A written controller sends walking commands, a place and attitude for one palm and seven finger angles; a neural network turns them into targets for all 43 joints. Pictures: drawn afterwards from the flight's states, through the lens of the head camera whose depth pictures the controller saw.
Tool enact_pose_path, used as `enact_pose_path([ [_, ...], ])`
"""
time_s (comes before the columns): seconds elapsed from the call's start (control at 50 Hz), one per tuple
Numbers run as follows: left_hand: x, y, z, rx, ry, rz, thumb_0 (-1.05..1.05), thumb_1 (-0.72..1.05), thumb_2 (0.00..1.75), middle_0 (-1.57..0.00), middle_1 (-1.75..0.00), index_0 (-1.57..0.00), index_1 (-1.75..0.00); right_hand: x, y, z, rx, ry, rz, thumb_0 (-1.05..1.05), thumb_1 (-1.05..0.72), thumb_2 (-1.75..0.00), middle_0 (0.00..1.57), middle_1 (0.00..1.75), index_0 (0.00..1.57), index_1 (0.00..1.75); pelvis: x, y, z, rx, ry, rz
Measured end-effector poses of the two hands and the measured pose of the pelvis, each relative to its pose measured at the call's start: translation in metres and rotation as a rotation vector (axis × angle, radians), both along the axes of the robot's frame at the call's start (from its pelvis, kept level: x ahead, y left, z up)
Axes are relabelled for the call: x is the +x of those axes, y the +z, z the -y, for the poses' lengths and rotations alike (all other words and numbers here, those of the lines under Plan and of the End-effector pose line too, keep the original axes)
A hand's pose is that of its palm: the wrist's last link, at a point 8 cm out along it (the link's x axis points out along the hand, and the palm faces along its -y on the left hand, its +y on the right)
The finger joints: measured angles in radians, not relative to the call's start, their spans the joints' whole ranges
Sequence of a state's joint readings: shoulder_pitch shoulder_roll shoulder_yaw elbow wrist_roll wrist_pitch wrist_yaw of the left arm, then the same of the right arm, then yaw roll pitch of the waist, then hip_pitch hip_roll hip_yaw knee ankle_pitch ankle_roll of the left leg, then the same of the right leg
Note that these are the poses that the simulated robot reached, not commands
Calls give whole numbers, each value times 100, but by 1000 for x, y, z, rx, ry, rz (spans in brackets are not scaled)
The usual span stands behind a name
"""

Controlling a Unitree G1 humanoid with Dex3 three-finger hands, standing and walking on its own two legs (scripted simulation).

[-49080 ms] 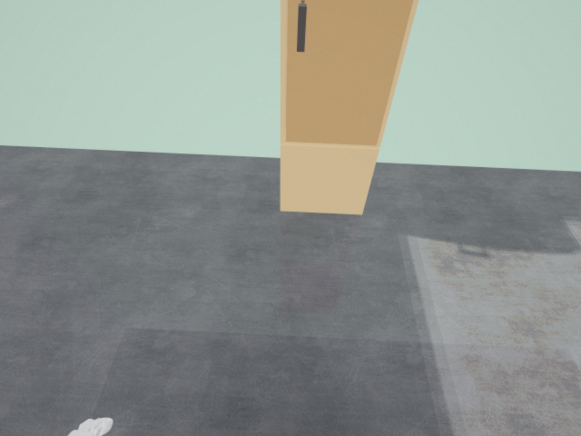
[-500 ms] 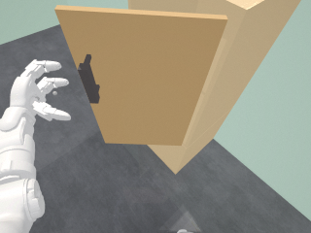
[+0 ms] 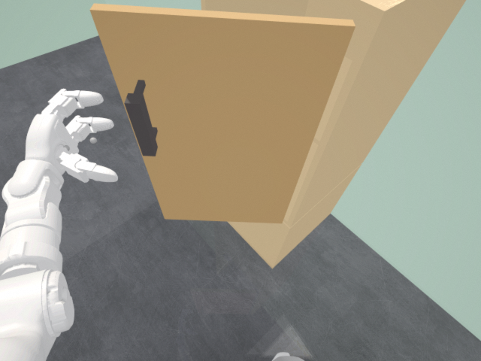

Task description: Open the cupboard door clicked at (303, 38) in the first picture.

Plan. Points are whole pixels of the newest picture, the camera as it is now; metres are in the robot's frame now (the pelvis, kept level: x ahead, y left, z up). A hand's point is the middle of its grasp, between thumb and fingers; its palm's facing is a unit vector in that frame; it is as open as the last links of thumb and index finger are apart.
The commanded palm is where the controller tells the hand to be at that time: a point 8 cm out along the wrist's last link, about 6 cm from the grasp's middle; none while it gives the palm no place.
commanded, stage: slide the fingers in behind the handle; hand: left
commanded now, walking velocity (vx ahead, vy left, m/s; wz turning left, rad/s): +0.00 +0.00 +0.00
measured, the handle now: (145, 119) +0.49 +0.16 +0.11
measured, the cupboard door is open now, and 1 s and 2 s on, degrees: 47 47 47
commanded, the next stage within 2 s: close the thumb around the handle in 1.56 s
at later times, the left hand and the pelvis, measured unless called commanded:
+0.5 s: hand (115, 140) +0.44 +0.20 +0.11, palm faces -0.03 -1.00 +0.00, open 14.0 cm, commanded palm +0.42 +0.24 +0.11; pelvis +0.00 +0.00 +0.00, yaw +0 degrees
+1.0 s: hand (145, 142) +0.44 +0.15 +0.11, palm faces -0.02 -1.00 -0.01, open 14.0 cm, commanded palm +0.41 +0.20 +0.11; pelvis +0.00 -0.01 +0.00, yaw +0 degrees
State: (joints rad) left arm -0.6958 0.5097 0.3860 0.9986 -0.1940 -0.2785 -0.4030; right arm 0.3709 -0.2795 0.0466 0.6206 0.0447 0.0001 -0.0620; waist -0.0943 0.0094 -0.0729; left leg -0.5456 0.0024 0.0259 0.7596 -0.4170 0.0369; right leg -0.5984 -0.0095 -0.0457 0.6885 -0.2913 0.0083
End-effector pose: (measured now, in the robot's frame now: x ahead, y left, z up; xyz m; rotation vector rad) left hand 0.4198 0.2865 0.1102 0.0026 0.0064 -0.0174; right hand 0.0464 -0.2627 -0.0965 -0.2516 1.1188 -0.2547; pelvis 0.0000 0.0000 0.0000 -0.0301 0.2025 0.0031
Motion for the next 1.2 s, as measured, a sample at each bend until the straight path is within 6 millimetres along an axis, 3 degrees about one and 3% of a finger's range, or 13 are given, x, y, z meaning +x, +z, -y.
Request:
enact_pose_path([
  [0.22,2,-5,10,-13,-7,-11,-1,-50,30,-30,-120,-30,-120,-9,0,4,-2,-20,-23,1,-91,-90,20,30,21,30,1,1,2,1,-4,-1],
  [0.74,2,-1,53,6,-9,8,-1,-50,30,-30,-120,-30,-120,19,-4,1,49,4,47,1,-91,-90,20,30,20,30,5,2,8,10,-1,16],
  [1.04,-2,-1,85,6,-6,14,-1,-50,30,-30,-120,-30,-120,16,-5,6,60,1,66,1,-91,-90,20,30,20,30,0,3,14,20,-4,38],
  [1.2,0,-3,92,6,7,5,-1,-50,30,-30,-120,-30,-120,8,-6,11,58,-11,60,1,-91,-90,20,30,20,30,-4,2,18,24,-8,40],
])
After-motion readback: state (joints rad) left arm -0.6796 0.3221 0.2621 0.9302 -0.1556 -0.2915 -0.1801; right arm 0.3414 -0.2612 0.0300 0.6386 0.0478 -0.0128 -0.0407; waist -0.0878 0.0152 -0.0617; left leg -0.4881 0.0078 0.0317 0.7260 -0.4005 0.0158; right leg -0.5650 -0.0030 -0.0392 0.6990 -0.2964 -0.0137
